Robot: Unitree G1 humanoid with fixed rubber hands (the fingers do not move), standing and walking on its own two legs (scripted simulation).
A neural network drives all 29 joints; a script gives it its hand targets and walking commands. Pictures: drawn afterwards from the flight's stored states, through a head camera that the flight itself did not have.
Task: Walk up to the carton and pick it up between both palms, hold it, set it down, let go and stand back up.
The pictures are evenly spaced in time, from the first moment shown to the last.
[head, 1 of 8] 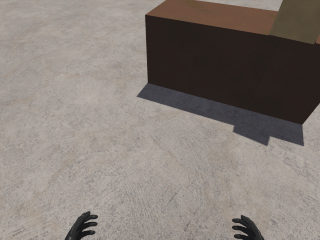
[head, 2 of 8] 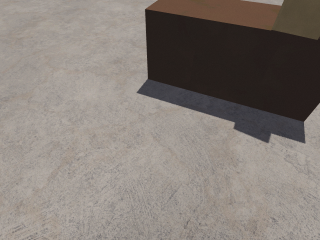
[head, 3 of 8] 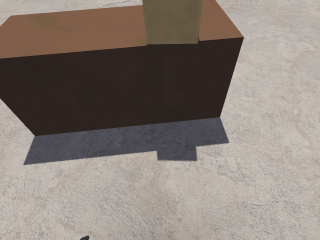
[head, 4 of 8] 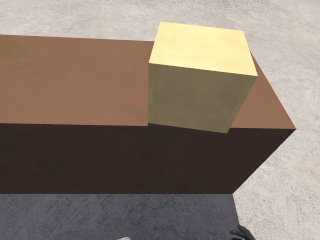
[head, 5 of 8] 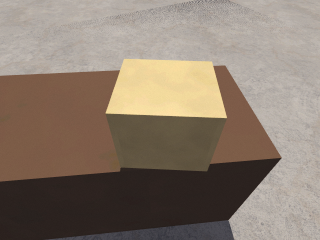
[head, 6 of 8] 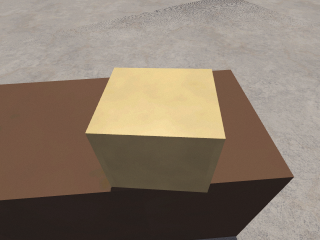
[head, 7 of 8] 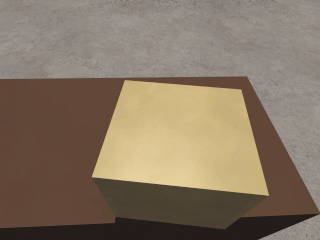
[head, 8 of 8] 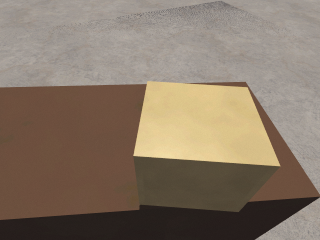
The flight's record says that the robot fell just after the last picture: no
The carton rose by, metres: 0.00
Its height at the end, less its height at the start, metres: +0.00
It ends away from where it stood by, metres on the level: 0.00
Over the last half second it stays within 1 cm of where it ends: yes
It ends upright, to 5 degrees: yes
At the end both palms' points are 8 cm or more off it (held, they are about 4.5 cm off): yes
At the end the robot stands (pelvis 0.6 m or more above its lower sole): yes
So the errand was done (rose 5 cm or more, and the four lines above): no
